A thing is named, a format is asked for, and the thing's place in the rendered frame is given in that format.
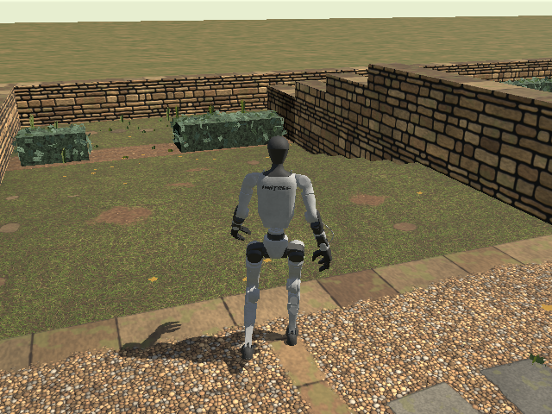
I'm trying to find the robot right upper arm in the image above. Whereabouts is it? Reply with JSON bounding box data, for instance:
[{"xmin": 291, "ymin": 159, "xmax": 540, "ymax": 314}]
[{"xmin": 295, "ymin": 173, "xmax": 318, "ymax": 223}]

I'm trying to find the robot right hand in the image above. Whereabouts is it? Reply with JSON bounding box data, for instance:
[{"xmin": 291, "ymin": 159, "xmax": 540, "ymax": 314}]
[{"xmin": 312, "ymin": 248, "xmax": 332, "ymax": 272}]

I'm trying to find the humanoid robot torso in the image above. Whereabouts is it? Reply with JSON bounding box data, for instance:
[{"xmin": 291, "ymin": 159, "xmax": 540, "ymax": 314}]
[{"xmin": 257, "ymin": 169, "xmax": 297, "ymax": 259}]

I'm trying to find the robot left upper arm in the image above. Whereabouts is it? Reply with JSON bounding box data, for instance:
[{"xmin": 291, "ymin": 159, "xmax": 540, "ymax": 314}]
[{"xmin": 235, "ymin": 172, "xmax": 260, "ymax": 219}]

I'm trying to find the right robot forearm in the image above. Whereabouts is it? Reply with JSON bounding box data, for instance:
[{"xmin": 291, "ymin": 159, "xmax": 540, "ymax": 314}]
[{"xmin": 310, "ymin": 210, "xmax": 329, "ymax": 251}]

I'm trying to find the left robot forearm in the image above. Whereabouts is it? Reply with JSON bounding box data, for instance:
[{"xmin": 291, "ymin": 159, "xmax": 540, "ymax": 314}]
[{"xmin": 231, "ymin": 205, "xmax": 245, "ymax": 230}]

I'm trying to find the left robot thigh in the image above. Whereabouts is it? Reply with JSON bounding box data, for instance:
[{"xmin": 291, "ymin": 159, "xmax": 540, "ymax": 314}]
[{"xmin": 246, "ymin": 241, "xmax": 264, "ymax": 303}]

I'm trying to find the robot left hand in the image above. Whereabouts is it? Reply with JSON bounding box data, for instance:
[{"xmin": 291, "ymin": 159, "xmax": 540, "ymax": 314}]
[{"xmin": 230, "ymin": 226, "xmax": 251, "ymax": 241}]

